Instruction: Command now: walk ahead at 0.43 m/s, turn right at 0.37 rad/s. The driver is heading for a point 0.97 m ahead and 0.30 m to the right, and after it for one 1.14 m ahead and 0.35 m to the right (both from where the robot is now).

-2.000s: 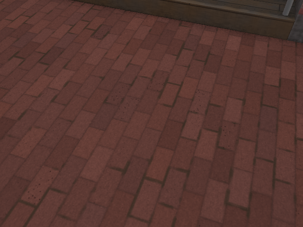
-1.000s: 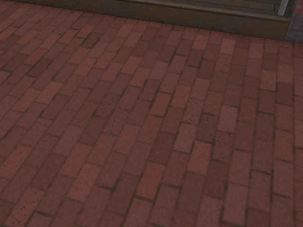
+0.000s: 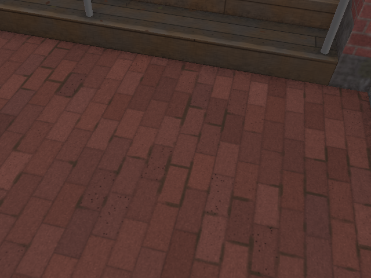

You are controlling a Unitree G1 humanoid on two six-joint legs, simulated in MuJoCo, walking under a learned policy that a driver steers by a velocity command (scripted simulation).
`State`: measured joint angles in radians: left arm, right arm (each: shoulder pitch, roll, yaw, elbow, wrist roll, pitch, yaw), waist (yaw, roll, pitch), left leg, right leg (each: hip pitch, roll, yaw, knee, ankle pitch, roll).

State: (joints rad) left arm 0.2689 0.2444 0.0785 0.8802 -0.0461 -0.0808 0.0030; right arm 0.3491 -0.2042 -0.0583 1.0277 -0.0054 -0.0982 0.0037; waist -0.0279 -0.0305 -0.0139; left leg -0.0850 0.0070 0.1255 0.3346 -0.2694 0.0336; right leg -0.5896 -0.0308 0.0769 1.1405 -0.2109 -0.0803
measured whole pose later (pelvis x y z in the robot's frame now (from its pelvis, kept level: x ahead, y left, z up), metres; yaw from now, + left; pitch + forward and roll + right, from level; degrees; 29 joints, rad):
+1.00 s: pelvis +0.54 -0.11 -0.01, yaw -31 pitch +1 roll +2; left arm 0.28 0.29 0.06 0.73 -0.02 -0.05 0.01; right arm 0.24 -0.26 -0.06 0.78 -0.01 -0.11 0.02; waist -0.01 -0.04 0.01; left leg -0.27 -0.05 0.01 0.40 -0.17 0.03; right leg -0.51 -0.01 0.07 1.16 -0.36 -0.03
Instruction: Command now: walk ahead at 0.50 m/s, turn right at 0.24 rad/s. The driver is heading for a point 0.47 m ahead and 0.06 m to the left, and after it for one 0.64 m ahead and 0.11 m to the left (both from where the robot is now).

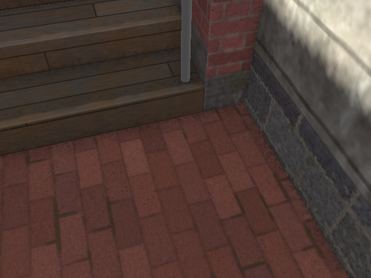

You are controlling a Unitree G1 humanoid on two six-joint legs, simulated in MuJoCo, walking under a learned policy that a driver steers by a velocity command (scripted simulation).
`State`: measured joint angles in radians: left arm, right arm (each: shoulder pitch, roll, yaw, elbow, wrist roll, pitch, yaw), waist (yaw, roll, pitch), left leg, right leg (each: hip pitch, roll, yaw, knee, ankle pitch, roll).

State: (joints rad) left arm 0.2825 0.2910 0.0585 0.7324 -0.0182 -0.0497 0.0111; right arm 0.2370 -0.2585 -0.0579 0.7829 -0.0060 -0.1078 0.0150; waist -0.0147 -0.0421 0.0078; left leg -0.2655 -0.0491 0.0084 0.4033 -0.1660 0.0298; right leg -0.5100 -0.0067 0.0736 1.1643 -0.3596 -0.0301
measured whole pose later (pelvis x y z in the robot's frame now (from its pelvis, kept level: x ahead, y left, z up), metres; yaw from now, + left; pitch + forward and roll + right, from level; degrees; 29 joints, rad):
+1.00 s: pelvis +0.42 -0.01 -0.01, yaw +18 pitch +3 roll -1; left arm 0.13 0.32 0.03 0.69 0.01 -0.01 0.04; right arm 0.19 -0.31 -0.06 0.61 0.00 0.00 0.01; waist -0.01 -0.02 0.06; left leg -0.44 -0.11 -0.06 0.48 -0.09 0.09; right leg -0.59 -0.02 0.08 1.11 -0.43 0.07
